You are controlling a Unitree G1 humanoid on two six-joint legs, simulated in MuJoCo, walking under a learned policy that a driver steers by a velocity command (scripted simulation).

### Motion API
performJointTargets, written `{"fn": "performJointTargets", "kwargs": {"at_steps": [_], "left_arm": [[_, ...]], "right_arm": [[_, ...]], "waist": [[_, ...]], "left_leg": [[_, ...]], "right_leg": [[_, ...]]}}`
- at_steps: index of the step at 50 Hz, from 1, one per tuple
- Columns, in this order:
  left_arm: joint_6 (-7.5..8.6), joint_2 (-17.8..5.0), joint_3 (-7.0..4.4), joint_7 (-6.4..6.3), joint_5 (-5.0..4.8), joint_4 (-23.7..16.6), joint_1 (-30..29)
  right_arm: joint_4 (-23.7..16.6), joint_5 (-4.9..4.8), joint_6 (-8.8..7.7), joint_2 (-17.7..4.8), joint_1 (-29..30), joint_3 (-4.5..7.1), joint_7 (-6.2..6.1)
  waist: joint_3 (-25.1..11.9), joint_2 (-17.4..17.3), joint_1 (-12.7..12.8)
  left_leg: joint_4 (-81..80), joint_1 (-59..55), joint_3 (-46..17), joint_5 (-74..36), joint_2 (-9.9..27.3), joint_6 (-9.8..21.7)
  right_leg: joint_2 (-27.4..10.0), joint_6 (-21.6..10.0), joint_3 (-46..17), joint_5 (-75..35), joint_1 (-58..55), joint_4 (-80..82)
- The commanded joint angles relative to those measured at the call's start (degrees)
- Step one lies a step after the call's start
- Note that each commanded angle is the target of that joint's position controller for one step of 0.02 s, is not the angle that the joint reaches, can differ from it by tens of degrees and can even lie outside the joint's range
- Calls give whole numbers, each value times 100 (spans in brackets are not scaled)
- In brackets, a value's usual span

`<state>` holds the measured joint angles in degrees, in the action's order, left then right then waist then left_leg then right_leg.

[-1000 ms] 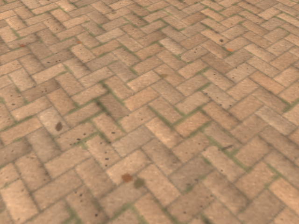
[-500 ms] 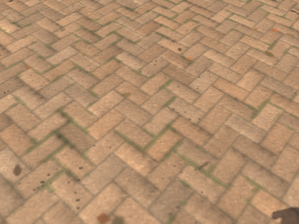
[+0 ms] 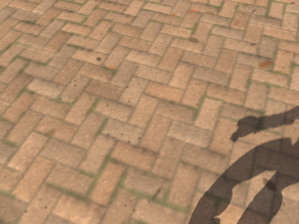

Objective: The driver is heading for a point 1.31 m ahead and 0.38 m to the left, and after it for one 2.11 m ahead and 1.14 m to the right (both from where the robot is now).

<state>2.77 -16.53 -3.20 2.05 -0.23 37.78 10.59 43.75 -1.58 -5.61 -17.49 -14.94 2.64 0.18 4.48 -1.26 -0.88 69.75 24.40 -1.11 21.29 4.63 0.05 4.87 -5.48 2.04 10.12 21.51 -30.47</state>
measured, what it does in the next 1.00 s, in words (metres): walks ahead, turning left: left foot, then right foot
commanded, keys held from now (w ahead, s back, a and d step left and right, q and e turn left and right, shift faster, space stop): w+q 0.90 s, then w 0.10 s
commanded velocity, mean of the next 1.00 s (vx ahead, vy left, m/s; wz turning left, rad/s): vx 0.50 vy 0.00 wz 0.42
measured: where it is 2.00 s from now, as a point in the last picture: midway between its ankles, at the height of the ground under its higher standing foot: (90, 113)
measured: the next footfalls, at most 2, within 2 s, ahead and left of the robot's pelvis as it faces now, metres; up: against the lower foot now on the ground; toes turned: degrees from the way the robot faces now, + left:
left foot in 0.42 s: +0.40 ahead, +0.16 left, +0.00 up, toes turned +12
right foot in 0.86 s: +0.72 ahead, +0.04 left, +0.00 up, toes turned +31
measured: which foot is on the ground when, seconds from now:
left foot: up 0.00-0.40, down 0.42-0.86, up 0.88-1.00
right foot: down 0.00-0.40, up 0.42-0.84, down 0.86-1.00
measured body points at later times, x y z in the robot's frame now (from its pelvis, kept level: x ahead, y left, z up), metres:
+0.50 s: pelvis +0.30 +0.07 -0.01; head +0.34 +0.08 +0.44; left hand +0.31 +0.36 -0.13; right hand +0.53 -0.15 -0.10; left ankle +0.36 +0.16 -0.73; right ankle +0.14 -0.08 -0.63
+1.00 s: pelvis +0.59 +0.10 +0.00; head +0.62 +0.10 +0.45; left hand +0.59 +0.40 -0.08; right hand +0.81 -0.11 -0.11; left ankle +0.44 +0.17 -0.64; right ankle +0.69 +0.02 -0.73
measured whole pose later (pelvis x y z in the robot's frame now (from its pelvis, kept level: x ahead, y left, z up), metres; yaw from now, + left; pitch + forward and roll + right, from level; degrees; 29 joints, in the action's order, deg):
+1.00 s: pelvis +0.59 +0.10 +0.00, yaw +30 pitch +1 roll -1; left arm 5.9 -15.6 -2.6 1.0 0.6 40.0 11.0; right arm 39.9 -1.3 -1.4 -17.9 -18.6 3.3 -0.6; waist 0.7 -2.3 -0.4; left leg 67.5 23.5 -6.0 22.8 -1.8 1.0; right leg 1.7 -1.3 0.6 11.0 19.5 -28.9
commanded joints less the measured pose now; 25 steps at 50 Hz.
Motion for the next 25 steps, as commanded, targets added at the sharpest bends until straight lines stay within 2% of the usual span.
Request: {"fn": "performJointTargets", "kwargs": {"at_steps": [1, 4, 8, 11, 15, 16, 18, 19, 20, 21, 22, 23, 24, 25], "left_arm": [[225, -582, -155, -28, 93, -231, 130], [355, -683, -179, -50, 89, 34, 219], [368, -680, -153, -126, 109, 209, 277], [343, -788, -172, -159, 71, 392, 522], [160, -869, -213, -196, 13, 623, 829], [100, -907, -227, -220, -2, 639, 826], [2, -1071, -269, -296, -16, 593, 699], [-48, -1143, -285, -344, -10, 562, 649], [-87, -1152, -275, -390, -14, 531, 564], [-49, -1036, -206, -431, 30, 435, 553], [120, -212, 62, -295, 189, 183, 1258], [351, -616, 24, -178, 62, 194, 800], [486, -900, -52, -103, -174, -26, 214], [560, -810, -2, -110, -153, -128, -2]], "right_arm": [[-249, 26, 48, -645, -359, 164, -6], [-283, 61, 210, -448, -96, 113, -45], [-371, 40, 146, -334, 413, 86, 30], [-544, 23, 106, -181, 930, 17, 132], [-858, 35, 87, -153, 1397, -13, 311], [-935, 42, 87, -170, 1433, -7, 357], [-1006, 55, 124, -326, 1182, 69, 395], [-959, 61, 155, -493, 766, 157, 382], [-816, 49, 171, -764, -5, 306, 334], [-657, 38, 217, -1152, -946, 471, 240], [-649, 9, 202, -1709, -1056, 585, 197], [-740, 19, 176, -1190, -1225, 445, 180], [-733, 80, 166, -965, -1006, 374, 156], [-790, 69, 160, -882, -643, 353, 143]], "waist": [[-837, 399, 6], [-423, 286, 21], [-198, 309, 243], [-10, 272, 502], [114, 224, 654], [77, 263, 614], [-278, 511, 363], [-598, 644, 106], [-1032, 602, -348], [-1603, 213, -827], [-2227, -1305, -236], [-2846, -797, -620], [-2010, -483, -710], [-1448, 60, -486]], "left_leg": [[-190, 903, -334, -526, 501, -8], [-813, 1214, -345, -1196, 502, -170], [-2280, 1255, -314, -2753, 243, -148], [-3081, 1260, -109, -3177, 112, -59], [-3561, 1849, 72, -2485, -25, 163], [-3612, 1857, 187, -2160, -101, 241], [-3589, 1278, 549, -1485, -445, 453], [-3532, 688, 692, -1214, -664, 585], [-3774, -443, 701, -1389, -861, 779], [-3959, -2231, -189, -1675, -383, 1114], [-4145, -4525, -3337, -964, 1161, 2274], [-4923, -5070, -4657, -530, 1441, 2466], [-5088, -4569, -3727, -782, 1264, 2119], [-5123, -3726, -3076, -1275, 1034, 1936]], "right_leg": [[-1766, -1085, -1902, -1022, -1250, 1826], [-1663, -989, -1103, -1412, -977, 2196], [-1350, -584, -179, -1507, -1190, 2330], [-1511, -465, 41, -1449, -1581, 2434], [-1859, -431, 184, -2253, -2737, 1996], [-1919, -392, 229, -2760, -2948, 1781], [-1923, -255, 396, -4752, -3135, 1045], [-1888, -179, 483, -5662, -3114, 389], [-1748, -29, 639, -5809, -2722, -680], [-1540, 186, 682, -4430, -1482, -2272], [-286, 606, 389, 1160, 1284, -4451], [-98, 572, -814, 2250, 2070, -5173], [-451, 463, -950, 1768, 2519, -5055], [-699, 422, -875, 1344, 2434, -4540]]}}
